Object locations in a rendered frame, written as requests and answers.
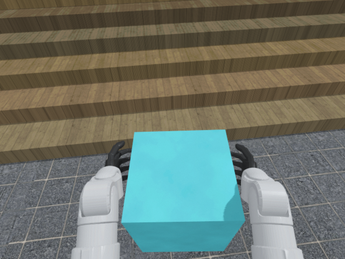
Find right robot hand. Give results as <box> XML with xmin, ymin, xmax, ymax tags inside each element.
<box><xmin>230</xmin><ymin>144</ymin><xmax>257</xmax><ymax>185</ymax></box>

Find carton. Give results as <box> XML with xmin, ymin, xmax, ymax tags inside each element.
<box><xmin>121</xmin><ymin>129</ymin><xmax>245</xmax><ymax>252</ymax></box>

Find left robot hand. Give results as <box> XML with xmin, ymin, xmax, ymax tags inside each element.
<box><xmin>105</xmin><ymin>141</ymin><xmax>132</xmax><ymax>181</ymax></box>

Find robot left forearm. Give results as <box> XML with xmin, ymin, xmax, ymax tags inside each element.
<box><xmin>71</xmin><ymin>166</ymin><xmax>123</xmax><ymax>259</ymax></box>

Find robot right forearm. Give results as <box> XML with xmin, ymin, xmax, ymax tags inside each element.
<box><xmin>241</xmin><ymin>168</ymin><xmax>303</xmax><ymax>259</ymax></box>

